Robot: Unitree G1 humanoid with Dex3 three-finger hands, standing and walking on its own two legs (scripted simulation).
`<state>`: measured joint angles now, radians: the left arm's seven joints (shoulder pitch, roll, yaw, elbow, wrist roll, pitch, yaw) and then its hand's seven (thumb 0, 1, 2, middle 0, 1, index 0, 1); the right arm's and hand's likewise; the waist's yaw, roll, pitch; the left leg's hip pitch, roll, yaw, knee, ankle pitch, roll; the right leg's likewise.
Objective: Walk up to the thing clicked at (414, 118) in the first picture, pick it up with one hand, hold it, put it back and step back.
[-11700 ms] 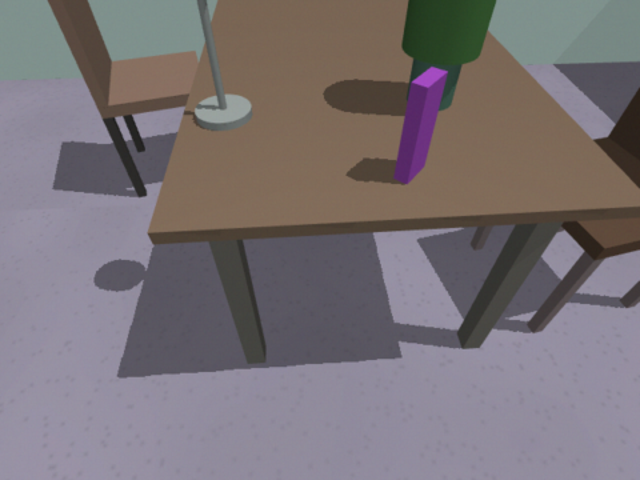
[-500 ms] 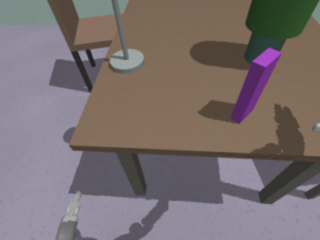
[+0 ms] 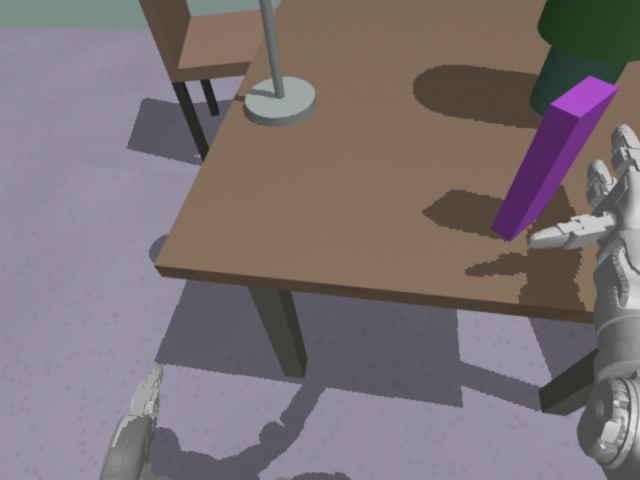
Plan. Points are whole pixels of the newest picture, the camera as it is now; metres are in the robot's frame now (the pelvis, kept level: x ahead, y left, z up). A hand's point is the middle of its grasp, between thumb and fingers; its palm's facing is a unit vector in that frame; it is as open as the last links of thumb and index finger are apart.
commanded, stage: close in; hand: right
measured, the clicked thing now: (544, 169) +0.49 -0.21 +0.12
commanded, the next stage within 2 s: rest palm in 0.06 s
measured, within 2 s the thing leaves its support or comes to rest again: neither
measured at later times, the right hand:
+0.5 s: hand (533, 184) +0.48 -0.20 +0.11, palm faces +0.21 +0.98 +0.03, open 17.4 cm
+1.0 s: hand (540, 189) +0.47 -0.21 +0.10, palm faces +0.22 +0.98 +0.02, open 17.5 cm
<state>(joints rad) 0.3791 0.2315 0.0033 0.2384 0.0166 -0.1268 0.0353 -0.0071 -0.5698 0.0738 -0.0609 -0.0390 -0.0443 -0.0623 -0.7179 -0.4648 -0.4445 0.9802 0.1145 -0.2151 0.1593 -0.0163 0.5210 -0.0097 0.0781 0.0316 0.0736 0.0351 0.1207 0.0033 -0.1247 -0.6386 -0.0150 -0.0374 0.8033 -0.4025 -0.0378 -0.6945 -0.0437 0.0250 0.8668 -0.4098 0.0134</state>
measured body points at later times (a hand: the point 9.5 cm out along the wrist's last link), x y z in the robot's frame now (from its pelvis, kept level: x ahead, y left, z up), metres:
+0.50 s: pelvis -0.01 +0.01 +0.00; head +0.06 -0.01 +0.44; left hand +0.14 +0.27 -0.03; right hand +0.46 -0.25 +0.11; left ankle -0.01 +0.15 -0.70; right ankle +0.00 -0.12 -0.70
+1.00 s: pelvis +0.00 +0.01 +0.00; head +0.07 -0.01 +0.44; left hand +0.14 +0.26 -0.04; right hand +0.46 -0.26 +0.10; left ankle -0.01 +0.15 -0.70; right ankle +0.00 -0.12 -0.70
